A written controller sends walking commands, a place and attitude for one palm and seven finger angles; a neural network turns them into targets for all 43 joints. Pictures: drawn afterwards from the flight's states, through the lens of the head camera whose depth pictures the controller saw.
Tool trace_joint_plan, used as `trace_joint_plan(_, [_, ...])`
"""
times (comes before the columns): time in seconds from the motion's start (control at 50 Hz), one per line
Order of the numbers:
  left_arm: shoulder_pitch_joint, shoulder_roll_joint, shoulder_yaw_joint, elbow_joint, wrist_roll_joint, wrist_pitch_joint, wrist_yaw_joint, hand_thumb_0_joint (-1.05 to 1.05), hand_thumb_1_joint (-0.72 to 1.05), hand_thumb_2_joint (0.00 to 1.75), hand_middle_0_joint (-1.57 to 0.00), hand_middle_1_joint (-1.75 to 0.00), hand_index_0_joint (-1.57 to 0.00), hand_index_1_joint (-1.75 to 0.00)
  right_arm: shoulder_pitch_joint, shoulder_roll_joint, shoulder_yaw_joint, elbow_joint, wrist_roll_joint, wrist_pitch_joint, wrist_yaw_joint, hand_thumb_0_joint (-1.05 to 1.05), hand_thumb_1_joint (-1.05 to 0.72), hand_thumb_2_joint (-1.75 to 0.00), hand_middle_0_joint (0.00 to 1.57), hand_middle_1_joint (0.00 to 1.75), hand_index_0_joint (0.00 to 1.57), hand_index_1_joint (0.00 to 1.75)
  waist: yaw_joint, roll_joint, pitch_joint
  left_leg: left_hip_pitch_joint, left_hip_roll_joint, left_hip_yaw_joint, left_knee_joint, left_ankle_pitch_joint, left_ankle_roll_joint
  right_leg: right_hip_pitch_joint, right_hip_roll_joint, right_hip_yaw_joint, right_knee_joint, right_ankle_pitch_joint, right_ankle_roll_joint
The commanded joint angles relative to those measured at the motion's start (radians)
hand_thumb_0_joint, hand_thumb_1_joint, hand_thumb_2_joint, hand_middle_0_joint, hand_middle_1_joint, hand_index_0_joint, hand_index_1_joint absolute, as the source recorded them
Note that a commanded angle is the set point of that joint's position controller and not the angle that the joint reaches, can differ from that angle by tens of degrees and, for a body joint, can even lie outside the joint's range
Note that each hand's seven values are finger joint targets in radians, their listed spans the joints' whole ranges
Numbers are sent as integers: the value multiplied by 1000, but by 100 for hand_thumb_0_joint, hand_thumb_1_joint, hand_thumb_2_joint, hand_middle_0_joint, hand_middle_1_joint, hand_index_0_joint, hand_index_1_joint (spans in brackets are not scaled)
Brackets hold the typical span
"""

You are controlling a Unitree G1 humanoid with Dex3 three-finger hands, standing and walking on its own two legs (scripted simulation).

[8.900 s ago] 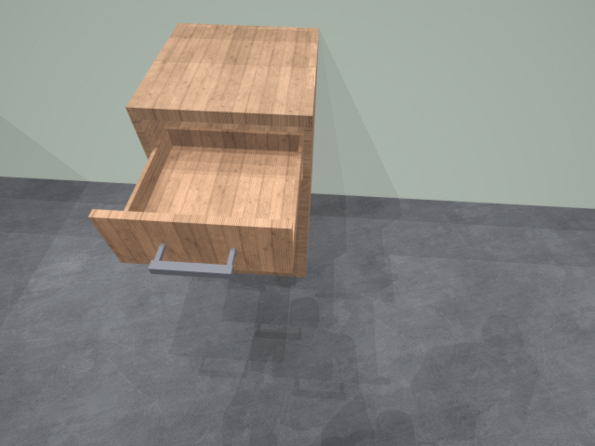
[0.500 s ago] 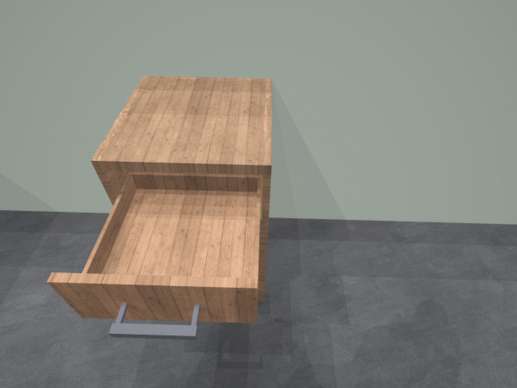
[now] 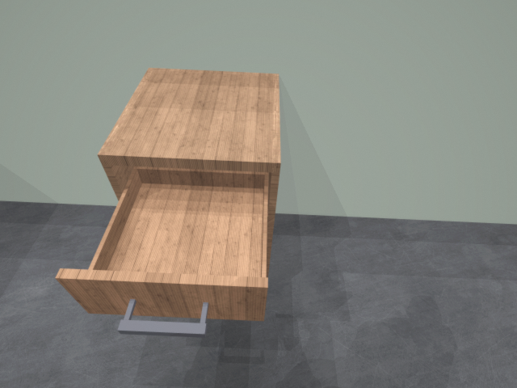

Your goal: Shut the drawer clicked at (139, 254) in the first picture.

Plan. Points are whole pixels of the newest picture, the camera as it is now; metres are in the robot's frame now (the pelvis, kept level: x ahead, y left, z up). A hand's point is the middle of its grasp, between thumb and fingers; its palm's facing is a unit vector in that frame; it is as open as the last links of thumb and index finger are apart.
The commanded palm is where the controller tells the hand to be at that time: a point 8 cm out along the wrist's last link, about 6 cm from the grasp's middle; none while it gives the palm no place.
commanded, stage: look again from close up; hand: left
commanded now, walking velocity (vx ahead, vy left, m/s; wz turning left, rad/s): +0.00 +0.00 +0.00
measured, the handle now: (165, 317) +0.27 +0.20 -0.14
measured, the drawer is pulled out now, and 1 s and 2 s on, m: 0.30 0.30 0.30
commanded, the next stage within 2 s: raise the hand and make a fist in 0.54 s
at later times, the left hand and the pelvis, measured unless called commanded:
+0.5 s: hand out of the picture -0.03 +0.15 -0.18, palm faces +0.02 -0.99 -0.15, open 7.3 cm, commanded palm none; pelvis -0.01 +0.00 +0.00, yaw +0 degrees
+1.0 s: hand (197, 368) +0.16 +0.10 -0.02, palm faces -0.04 -0.99 +0.11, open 6.2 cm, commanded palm +0.08 +0.20 -0.07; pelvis -0.04 -0.01 -0.05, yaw +1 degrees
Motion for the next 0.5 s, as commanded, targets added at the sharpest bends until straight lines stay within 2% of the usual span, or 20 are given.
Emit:
trace_joint_plan(0.0, [72,80,18,-20,-3,-13,9,0,90,90,-20,-30,-20,-30,71,-98,-22,-18,-1,-14,-8,0,-90,-90,20,30,20,30,-2,21,79,-24,133,-127,-93,253,7,-50,-106,109,-80,164,-25])
trace_joint_plan(0.08, [79,78,17,-16,-3,-15,8,0,90,90,-20,-30,-20,-30,71,-94,-22,-14,-1,-14,-7,0,-90,-90,20,30,20,30,-4,4,71,-14,132,-126,-97,248,9,-47,-108,111,-86,178,-25])
trace_joint_plan(0.2, [92,72,14,-12,-4,-17,9,0,90,90,-20,-30,-20,-30,73,-93,-22,-5,0,-17,-7,0,-90,-90,20,30,20,30,-3,22,60,-5,131,-125,-95,259,8,-43,-111,115,-91,187,-24])
trace_joint_plan(0.22, [94,72,14,-8,-4,-18,9,0,90,90,-20,-30,-20,-30,76,-91,-21,-4,0,-17,-7,0,-90,-90,20,30,20,30,-4,9,53,-2,131,-127,-94,259,8,-39,-113,113,-90,189,-24])
trace_joint_plan(0.28, [91,71,13,-6,-4,-16,9,0,90,90,-20,-30,-20,-30,78,-86,-21,0,1,-16,-7,0,-90,-90,20,30,20,30,-5,24,74,-17,132,-126,-108,233,8,-47,-109,111,-97,168,-25])
trace_joint_plan(0.36, [100,65,13,-3,-4,-18,9,0,90,90,-20,-30,-20,-30,83,-81,-20,3,1,-16,-6,0,-90,-90,20,30,20,30,-3,3,80,-28,127,-128,-107,200,7,-49,-113,116,-104,158,-25])
trace_joint_plan(0.48, [98,64,11,-3,-4,-16,7,0,90,90,-20,-30,-20,-30,89,-75,-21,7,1,-14,-4,0,-90,-90,20,30,20,30,-3,10,99,-47,128,-134,-129,139,10,-68,-105,114,-110,111,-25])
